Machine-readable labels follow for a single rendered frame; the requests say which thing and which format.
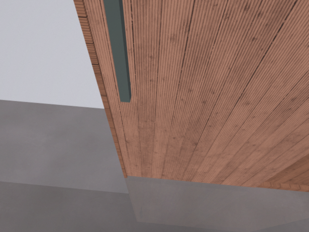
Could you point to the wardrobe door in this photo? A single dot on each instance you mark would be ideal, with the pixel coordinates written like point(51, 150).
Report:
point(219, 88)
point(297, 173)

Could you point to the handle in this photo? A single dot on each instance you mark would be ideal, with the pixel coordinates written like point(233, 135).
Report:
point(116, 26)

